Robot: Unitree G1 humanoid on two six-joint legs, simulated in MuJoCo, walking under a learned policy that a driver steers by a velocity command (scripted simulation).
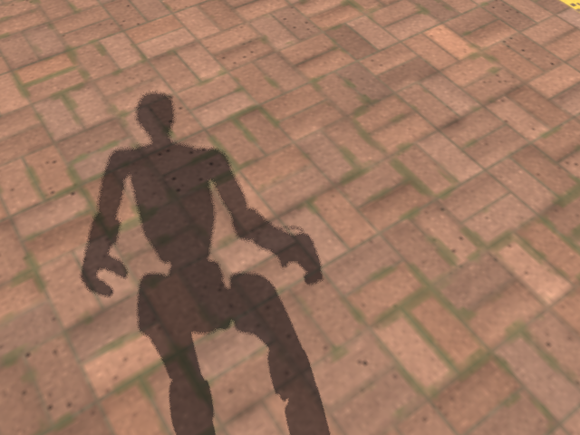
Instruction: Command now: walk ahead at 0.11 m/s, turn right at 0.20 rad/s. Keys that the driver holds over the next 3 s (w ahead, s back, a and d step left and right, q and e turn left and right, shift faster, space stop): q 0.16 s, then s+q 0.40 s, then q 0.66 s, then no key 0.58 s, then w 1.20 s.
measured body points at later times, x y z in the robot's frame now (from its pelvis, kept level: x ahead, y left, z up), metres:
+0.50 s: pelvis +0.01 -0.03 +0.00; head +0.06 -0.01 +0.44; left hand +0.12 +0.28 -0.11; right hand +0.19 -0.29 -0.11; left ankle +0.06 +0.11 -0.74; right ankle +0.00 -0.16 -0.66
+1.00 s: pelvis -0.06 -0.10 +0.01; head -0.03 -0.12 +0.46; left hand -0.06 +0.19 -0.08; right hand +0.17 -0.32 -0.12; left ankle -0.17 +0.02 -0.66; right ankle -0.01 -0.18 -0.74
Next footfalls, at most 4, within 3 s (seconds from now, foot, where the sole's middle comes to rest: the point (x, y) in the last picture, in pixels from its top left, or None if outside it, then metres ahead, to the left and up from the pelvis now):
0.14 right None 0.10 -0.14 -0.77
0.68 right None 0.02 -0.17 -0.77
1.18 left None -0.15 0.02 -0.77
1.62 right None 0.03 -0.15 -0.77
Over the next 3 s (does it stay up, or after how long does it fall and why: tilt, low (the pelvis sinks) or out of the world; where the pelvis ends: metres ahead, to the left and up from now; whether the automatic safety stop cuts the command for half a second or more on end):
stays up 0.28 0.27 -0.01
